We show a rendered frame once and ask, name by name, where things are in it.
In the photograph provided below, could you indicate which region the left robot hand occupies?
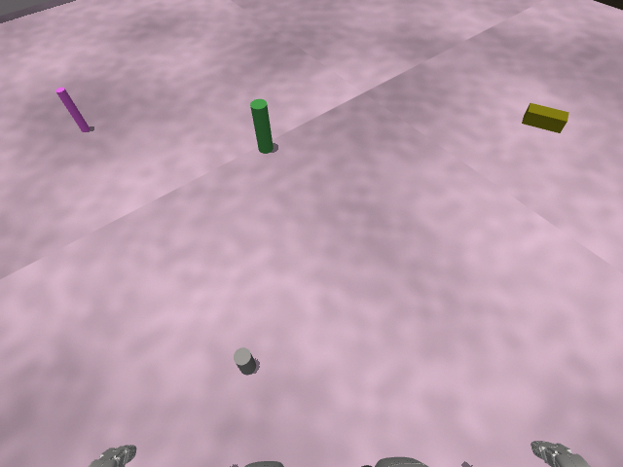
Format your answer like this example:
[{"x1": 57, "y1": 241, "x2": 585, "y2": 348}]
[{"x1": 89, "y1": 445, "x2": 136, "y2": 467}]

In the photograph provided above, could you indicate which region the right robot hand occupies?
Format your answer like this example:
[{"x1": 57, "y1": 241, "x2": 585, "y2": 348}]
[{"x1": 531, "y1": 441, "x2": 590, "y2": 467}]

